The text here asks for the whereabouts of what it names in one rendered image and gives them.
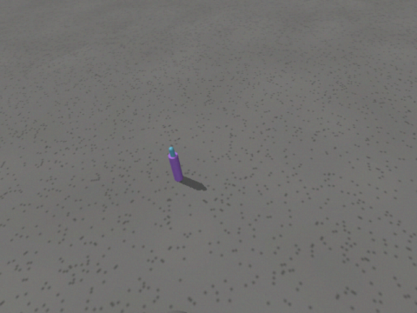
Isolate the bottle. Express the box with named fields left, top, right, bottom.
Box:
left=168, top=147, right=183, bottom=181

